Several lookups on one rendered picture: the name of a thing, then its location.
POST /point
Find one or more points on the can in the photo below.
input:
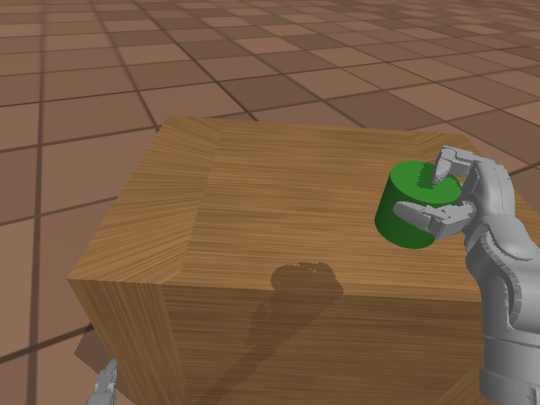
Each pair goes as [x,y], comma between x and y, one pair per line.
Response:
[409,181]

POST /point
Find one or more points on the left robot hand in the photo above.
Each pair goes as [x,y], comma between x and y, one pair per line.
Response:
[105,386]

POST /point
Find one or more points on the right robot arm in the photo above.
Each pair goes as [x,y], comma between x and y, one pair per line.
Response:
[505,262]

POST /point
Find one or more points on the right robot hand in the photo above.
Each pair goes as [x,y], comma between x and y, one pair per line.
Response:
[487,190]

